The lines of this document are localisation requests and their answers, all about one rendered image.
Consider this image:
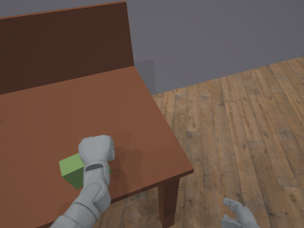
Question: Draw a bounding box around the robot right hand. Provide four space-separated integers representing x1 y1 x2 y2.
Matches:
221 198 257 228

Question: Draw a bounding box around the sponge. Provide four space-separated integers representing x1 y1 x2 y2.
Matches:
59 153 112 190

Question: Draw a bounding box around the robot left forearm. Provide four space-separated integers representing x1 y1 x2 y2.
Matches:
49 161 111 228

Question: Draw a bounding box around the table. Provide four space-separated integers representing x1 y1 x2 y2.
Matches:
0 0 194 228

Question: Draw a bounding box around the robot left hand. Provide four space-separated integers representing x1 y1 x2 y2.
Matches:
78 135 115 165

